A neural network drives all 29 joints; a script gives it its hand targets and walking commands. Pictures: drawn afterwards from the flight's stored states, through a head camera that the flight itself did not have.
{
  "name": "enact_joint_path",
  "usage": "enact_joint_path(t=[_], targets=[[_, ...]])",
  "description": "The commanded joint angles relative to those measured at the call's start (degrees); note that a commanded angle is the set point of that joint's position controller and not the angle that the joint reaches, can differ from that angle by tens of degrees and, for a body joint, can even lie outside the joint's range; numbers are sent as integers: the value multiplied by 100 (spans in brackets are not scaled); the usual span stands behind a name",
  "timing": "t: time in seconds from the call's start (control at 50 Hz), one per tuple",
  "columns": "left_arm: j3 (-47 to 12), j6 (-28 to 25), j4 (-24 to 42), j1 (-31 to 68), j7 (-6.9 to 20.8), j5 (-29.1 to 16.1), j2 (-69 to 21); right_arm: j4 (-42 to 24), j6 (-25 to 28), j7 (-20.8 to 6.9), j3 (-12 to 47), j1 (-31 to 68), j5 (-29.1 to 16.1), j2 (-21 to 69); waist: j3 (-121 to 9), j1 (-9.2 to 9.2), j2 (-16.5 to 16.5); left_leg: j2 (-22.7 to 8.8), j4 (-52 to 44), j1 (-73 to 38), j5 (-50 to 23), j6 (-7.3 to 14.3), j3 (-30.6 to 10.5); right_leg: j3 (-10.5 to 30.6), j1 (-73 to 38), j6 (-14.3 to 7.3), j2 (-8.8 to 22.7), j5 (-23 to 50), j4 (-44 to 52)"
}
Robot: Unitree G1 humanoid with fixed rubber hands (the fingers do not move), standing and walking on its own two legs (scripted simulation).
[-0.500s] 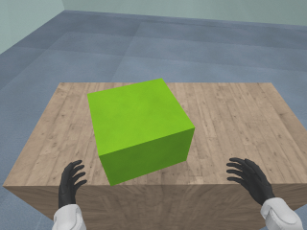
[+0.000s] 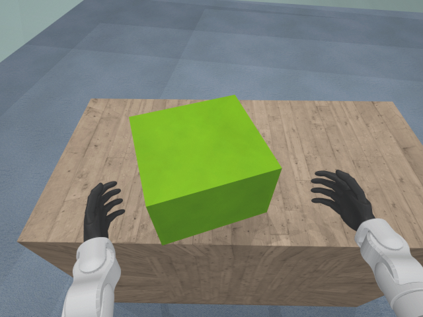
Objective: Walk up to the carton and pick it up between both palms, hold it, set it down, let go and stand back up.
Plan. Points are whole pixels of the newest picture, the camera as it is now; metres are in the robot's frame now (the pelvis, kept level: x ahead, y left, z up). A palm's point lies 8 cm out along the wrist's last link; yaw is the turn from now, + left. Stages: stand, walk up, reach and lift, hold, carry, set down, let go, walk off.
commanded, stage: reach and lift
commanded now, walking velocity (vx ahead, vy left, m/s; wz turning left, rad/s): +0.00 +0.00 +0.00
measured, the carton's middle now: (200, 166) +0.44 +0.11 +0.00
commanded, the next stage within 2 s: none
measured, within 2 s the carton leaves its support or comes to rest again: neither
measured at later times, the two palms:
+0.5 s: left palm (88, 201) +0.28 +0.27 +0.09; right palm (330, 167) +0.41 -0.15 +0.08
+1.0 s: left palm (83, 172) +0.32 +0.29 +0.11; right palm (311, 129) +0.48 -0.12 +0.11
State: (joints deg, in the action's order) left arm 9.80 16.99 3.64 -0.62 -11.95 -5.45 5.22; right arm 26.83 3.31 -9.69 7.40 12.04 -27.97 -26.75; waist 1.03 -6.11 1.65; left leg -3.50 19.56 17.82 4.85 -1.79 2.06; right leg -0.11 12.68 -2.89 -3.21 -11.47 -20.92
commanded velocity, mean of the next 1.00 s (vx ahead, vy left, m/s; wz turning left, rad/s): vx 0.00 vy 0.00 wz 0.00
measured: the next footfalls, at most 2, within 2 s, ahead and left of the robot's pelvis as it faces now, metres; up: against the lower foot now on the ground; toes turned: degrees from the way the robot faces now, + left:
none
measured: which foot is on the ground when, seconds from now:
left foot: down 0.00-1.00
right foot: down 0.00-1.00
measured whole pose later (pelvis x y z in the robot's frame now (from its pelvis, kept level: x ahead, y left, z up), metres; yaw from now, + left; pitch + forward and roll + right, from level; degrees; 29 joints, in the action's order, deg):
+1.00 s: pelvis +0.00 -0.01 -0.01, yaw +2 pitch +12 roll -1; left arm 13.6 36.5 -6.5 29.5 -9.3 -12.0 12.3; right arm 37.7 -15.9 -2.1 7.3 45.6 -28.1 -27.6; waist -3.2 -11.4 -0.7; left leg -3.6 21.5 29.0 4.0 -2.9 -1.5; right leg -2.4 22.6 -3.3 -4.0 -11.3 -22.3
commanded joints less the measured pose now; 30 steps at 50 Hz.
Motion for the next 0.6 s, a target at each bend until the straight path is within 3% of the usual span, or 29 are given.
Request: enact_joint_path(t=[0.0,0.3,0.32,0.36,0.58], targets=[[168,-71,1388,1513,9,-32,674,-1208,112,71,-764,2058,-3,-1393,-2340,-45,33,355,184,-1732,-1363,264,-50,318,118,-132,28,737,499],[441,1002,1402,2953,109,-366,1127,-1337,-831,450,-860,3522,17,-1366,-3052,-152,82,399,262,-1358,-1388,235,-151,310,-198,151,71,1123,273],[515,1108,1273,2724,154,-366,1161,-1298,-919,482,-740,3496,10,-1264,-3079,-291,123,370,210,-1476,-1457,184,-24,272,-208,177,49,1095,260],[516,1232,1312,3045,186,-441,1259,-1308,-1041,529,-821,3823,40,-1266,-3160,-317,39,381,213,-1453,-1470,128,-5,222,-138,200,36,1017,249],[605,1563,1113,3899,262,-551,1514,-1018,-1376,701,-799,4854,79,-1276,-3685,-384,89,396,368,-1249,-1728,39,-16,137,-313,355,27,1594,80]])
